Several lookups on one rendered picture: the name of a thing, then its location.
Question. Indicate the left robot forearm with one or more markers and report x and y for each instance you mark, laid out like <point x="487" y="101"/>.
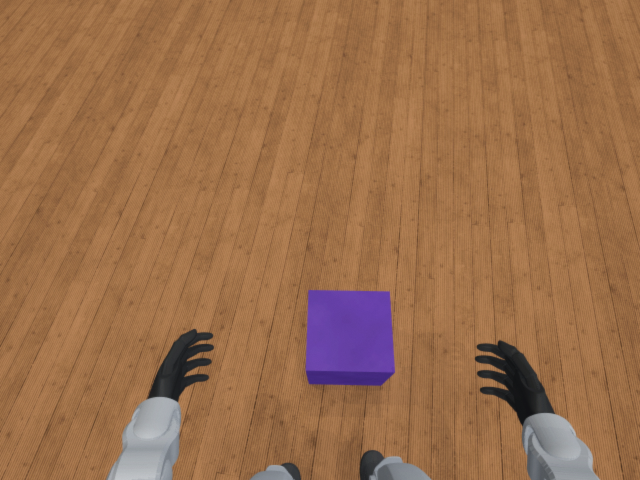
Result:
<point x="150" y="442"/>

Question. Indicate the right robot forearm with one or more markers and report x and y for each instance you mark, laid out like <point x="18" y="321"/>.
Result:
<point x="553" y="450"/>

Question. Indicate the robot right foot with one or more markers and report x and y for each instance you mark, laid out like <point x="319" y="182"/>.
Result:
<point x="369" y="461"/>

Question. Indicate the left robot hand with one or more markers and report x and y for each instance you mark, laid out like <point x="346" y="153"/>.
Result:
<point x="170" y="381"/>

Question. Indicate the carton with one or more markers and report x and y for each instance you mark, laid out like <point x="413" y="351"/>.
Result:
<point x="349" y="338"/>

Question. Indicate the right robot hand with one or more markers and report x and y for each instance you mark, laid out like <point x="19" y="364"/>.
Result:
<point x="525" y="394"/>

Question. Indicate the left robot shin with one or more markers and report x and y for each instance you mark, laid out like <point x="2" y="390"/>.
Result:
<point x="278" y="468"/>

